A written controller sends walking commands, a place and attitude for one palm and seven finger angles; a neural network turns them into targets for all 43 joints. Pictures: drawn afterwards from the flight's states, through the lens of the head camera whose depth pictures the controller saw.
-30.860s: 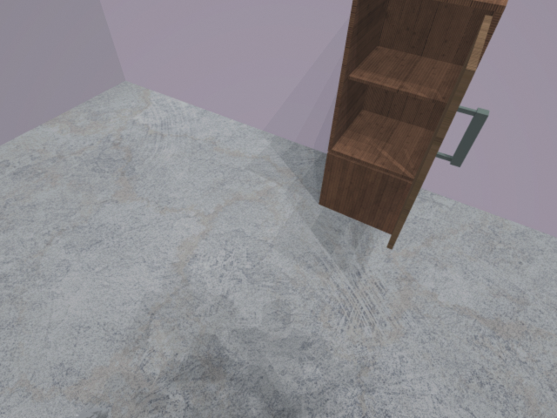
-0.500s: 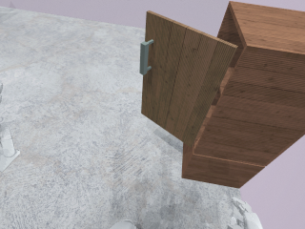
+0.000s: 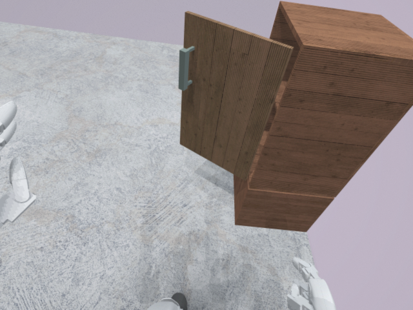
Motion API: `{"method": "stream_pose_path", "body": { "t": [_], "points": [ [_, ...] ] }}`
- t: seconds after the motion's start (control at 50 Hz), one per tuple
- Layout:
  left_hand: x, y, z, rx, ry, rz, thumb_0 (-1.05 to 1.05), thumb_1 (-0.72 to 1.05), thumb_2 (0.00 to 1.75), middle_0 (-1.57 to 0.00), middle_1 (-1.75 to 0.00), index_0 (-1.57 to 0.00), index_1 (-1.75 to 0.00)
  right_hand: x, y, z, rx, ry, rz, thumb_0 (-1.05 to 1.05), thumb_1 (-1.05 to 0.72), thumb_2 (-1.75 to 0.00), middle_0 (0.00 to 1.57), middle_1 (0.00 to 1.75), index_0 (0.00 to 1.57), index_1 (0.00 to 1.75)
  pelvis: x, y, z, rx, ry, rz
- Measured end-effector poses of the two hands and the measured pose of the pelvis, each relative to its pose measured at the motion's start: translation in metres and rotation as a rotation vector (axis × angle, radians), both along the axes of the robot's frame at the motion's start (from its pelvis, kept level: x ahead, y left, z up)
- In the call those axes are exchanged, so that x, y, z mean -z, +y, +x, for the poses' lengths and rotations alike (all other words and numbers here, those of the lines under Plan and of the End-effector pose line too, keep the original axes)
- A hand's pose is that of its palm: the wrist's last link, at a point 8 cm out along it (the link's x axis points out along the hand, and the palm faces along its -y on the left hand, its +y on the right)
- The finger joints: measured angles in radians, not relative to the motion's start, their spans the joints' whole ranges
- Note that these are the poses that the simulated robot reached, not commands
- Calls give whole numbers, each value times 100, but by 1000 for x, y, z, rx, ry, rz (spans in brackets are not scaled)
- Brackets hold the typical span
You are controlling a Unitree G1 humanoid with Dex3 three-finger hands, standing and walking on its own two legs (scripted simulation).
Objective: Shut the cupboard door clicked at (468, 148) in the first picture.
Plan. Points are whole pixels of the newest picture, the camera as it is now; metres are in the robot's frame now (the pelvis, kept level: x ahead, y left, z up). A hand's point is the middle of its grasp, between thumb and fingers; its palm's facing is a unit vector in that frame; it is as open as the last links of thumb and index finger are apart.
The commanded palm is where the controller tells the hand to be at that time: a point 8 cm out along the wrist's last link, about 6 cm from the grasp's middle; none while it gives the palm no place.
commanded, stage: stop stepping back and stand still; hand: left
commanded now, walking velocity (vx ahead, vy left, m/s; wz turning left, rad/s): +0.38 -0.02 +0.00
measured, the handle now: (187, 68) +0.88 +0.12 +0.04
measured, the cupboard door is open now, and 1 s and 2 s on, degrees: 59 59 59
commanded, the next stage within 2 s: let the arm hang, fingers relaxed in 1.60 s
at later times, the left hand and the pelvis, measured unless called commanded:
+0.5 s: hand out of the picture +0.08 +0.41 +0.21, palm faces +0.62 -0.72 -0.30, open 7.4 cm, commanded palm +0.02 +0.42 +0.20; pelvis -0.11 +0.11 -0.01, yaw +3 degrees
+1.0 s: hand out of the picture +0.03 +0.44 +0.20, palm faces +0.57 -0.76 -0.31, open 7.4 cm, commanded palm -0.02 +0.47 +0.20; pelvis -0.15 +0.16 +0.01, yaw +3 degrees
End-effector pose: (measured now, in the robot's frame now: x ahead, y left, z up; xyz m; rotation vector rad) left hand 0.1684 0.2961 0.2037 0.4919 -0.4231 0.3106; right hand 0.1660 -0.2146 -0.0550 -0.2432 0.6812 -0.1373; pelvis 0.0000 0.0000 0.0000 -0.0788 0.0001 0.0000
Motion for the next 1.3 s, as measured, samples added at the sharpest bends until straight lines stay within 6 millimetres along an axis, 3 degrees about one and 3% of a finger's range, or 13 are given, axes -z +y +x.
{"method": "stream_pose_path", "body": {
  "t": [0.12, 0.2, 0.24, 0.3, 0.36, 0.42, 0.52, 0.62, 0.74, 0.88, 1.0, 1.16, 1.3],
  "points": [
    [6, 29, -30, -34, -30, -5, 1, 89, 90, -22, -30, -22, -31, 12, -21, -61, 114, 68, -97, 1, -90, -90, 21, 30, 21, 30, 12, 17, -6, -27, -59, -16],
    [2, 51, -45, -69, -135, -26, 1, 89, 90, -22, -30, -22, -31, 23, -20, -91, 135, 120, -149, 1, -90, -90, 21, 30, 20, 30, 22, 33, -25, -34, -78, -31],
    [-4, 60, -55, -80, -152, -43, 1, 89, 90, -21, -30, -22, -31, 25, -10, -102, 116, 124, -131, 1, -91, -90, 20, 30, 20, 30, 21, 39, -44, -71, -83, -37],
    [-11, 69, -92, -85, -154, 38, 2, 89, 90, -21, -30, -22, -31, 28, 11, -113, 78, 114, -68, 1, -91, -90, 20, 30, 20, 30, 23, 50, -66, -96, -87, -9],
    [-14, 83, -125, -94, -160, 78, 1, 89, 90, -21, -30, -22, -31, 24, 40, -120, 44, 139, -61, 1, -91, -90, 20, 30, 20, 30, 16, 66, -72, -62, -64, 13],
    [-10, 110, -142, -152, -200, 59, 1, 89, 90, -21, -30, -22, -31, 25, 71, -117, -14, 106, -79, 1, -91, -90, 21, 30, 20, 30, 19, 90, -80, -76, -36, 10],
    [-9, 150, -138, -227, -144, -20, 1, 89, 90, -21, -30, -21, -31, 12, 127, -117, -65, 35, -1, 1, -91, -90, 21, 30, 20, 30, 4, 113, -112, -41, -63, 26],
    [-15, 140, -140, -127, -18, -72, 2, 90, 90, -20, -30, -21, -30, -21, 162, -130, -89, 1, 69, 1, -90, -90, 21, 30, 21, 30, -26, 125, -127, -17, -56, 11],
    [-28, 135, -161, -69, 118, 1, 1, 89, 90, -21, -30, -21, -30, -36, 160, -143, -42, 12, 45, 1, -90, -90, 21, 30, 21, 30, -41, 134, -139, -30, -32, 4],
    [-22, 162, -193, -200, 87, 68, 1, 89, 90, -21, -30, -22, -31, -1, 129, -157, -25, 73, -16, 1, -90, -90, 21, 30, 21, 30, -14, 143, -157, -29, -24, 45],
    [-2, 177, -182, -236, 7, -106, 1, 89, 90, -21, -30, -21, -31, 6, 124, -180, 32, 150, -82, 1, -91, -90, 21, 30, 20, 30, -13, 162, -146, -54, -40, 58],
    [-11, 190, -151, -137, 70, 46, 1, 89, 90, -21, -30, -21, -30, 11, 162, -177, 75, 107, -4, 1, -91, -90, 20, 30, 20, 30, -13, 182, -139, -37, -22, 77],
    [-13, 194, -146, -148, 162, 85, 1, 89, 90, -21, -30, -22, -31, 17, 193, -164, 23, 132, 92, 1, -90, -90, 21, 30, 20, 30, -20, 186, -129, -28, 17, 66]
  ]
}}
